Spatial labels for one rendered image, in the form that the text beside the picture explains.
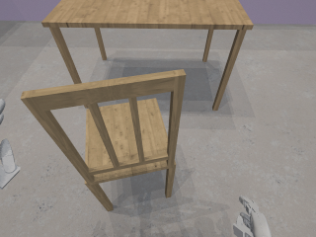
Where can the robot right hand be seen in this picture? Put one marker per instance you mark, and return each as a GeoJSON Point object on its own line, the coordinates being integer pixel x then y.
{"type": "Point", "coordinates": [256, 224]}

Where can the chair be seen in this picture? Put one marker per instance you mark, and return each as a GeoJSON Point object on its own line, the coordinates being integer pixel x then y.
{"type": "Point", "coordinates": [122, 140]}

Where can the table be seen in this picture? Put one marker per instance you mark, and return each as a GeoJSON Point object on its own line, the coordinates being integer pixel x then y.
{"type": "Point", "coordinates": [151, 14]}

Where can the robot left hand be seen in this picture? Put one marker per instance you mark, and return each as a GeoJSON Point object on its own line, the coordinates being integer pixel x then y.
{"type": "Point", "coordinates": [9, 169]}

